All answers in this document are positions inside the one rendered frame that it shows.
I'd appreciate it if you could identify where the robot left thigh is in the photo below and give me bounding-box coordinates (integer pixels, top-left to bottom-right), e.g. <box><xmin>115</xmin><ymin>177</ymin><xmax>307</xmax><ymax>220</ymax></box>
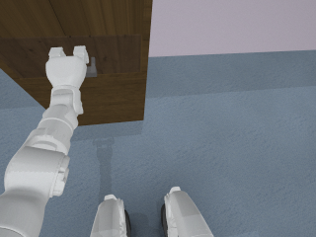
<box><xmin>90</xmin><ymin>198</ymin><xmax>125</xmax><ymax>237</ymax></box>

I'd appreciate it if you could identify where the robot right thigh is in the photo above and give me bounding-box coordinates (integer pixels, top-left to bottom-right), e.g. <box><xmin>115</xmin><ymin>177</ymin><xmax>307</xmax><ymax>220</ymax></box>
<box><xmin>164</xmin><ymin>191</ymin><xmax>214</xmax><ymax>237</ymax></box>

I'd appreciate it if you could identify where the robot left forearm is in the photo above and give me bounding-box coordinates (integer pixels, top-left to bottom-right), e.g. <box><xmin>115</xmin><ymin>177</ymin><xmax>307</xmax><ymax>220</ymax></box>
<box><xmin>4</xmin><ymin>85</ymin><xmax>81</xmax><ymax>190</ymax></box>

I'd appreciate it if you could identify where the left robot hand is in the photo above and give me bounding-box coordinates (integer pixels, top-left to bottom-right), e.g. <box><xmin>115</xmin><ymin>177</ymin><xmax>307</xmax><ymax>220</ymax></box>
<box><xmin>45</xmin><ymin>45</ymin><xmax>89</xmax><ymax>115</ymax></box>

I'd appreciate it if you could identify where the left robot upper arm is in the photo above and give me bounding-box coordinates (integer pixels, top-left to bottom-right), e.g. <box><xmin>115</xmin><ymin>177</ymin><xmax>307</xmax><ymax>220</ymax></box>
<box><xmin>0</xmin><ymin>146</ymin><xmax>70</xmax><ymax>237</ymax></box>

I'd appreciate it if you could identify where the cabinet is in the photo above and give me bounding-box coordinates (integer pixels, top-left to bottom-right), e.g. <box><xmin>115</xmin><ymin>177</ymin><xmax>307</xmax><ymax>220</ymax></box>
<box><xmin>0</xmin><ymin>0</ymin><xmax>153</xmax><ymax>126</ymax></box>

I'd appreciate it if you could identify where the handle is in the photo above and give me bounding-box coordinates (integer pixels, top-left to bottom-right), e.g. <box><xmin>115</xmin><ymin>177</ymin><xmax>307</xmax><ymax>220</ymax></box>
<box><xmin>85</xmin><ymin>56</ymin><xmax>98</xmax><ymax>78</ymax></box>

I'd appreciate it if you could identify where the robot thigh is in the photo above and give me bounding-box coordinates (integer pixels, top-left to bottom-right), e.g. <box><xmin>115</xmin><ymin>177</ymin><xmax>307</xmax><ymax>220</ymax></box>
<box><xmin>164</xmin><ymin>191</ymin><xmax>214</xmax><ymax>237</ymax></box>
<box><xmin>90</xmin><ymin>198</ymin><xmax>125</xmax><ymax>237</ymax></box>

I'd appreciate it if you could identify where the drawer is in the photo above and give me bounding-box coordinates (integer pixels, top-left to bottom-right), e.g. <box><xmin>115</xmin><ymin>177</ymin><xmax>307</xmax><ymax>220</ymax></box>
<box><xmin>0</xmin><ymin>34</ymin><xmax>141</xmax><ymax>79</ymax></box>

